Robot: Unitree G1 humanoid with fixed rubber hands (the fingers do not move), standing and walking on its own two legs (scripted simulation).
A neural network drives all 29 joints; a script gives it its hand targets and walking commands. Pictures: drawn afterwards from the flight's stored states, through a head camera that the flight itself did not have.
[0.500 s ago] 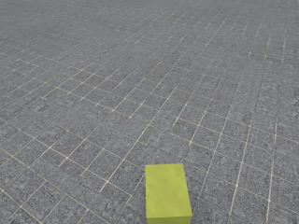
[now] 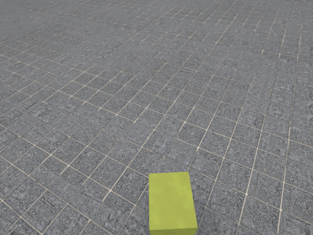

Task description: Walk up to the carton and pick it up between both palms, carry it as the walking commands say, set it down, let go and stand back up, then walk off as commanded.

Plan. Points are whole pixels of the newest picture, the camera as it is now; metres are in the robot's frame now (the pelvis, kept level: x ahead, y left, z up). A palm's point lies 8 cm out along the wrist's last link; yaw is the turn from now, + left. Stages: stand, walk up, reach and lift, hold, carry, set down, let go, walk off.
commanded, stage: walk up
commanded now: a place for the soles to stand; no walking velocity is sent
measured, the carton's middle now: (170, 206) +0.43 -0.02 -0.66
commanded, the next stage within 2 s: none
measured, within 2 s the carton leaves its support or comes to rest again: neither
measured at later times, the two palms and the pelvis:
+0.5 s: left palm out of the picture +0.09 +0.28 -0.12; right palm out of the picture +0.08 -0.28 -0.13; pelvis +0.01 +0.00 +0.00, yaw -1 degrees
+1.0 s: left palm out of the picture +0.14 +0.22 -0.14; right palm out of the picture +0.07 -0.36 -0.14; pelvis +0.03 -0.06 -0.02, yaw +1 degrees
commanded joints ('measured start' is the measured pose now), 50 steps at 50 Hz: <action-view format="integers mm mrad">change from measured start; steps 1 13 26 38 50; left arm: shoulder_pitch -27 -34 -55 -3 -22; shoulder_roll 252 238 219 367 316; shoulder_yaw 38 45 72 115 77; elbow -67 -83 -240 -279 -206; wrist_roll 0 3 39 28 3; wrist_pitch -9 -14 57 5 5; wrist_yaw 15 13 -32 -7 7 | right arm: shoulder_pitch -55 -41 154 66 33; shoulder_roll -202 -198 -359 -259 -245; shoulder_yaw -33 -39 -88 -75 -48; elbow -72 -89 -104 -200 -159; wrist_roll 3 -2 -8 27 19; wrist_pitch -15 -19 -35 6 -17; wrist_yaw -12 -11 -71 -22 -28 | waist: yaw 3 -6 -46 2 9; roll -27 -11 34 -127 -51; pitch -111 -84 -66 -93 -105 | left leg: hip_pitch -10 48 135 -205 -122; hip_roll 85 111 311 34 28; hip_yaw -105 -105 -266 -179 -139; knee -48 -75 -20 550 216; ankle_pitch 59 81 330 -416 110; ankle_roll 28 29 173 -5 7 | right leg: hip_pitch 71 -3 -229 -116 16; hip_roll -228 -198 -113 -380 -273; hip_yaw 213 196 101 487 231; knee -61 -60 234 54 113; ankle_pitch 244 168 39 146 261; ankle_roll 53 46 74 -171 -41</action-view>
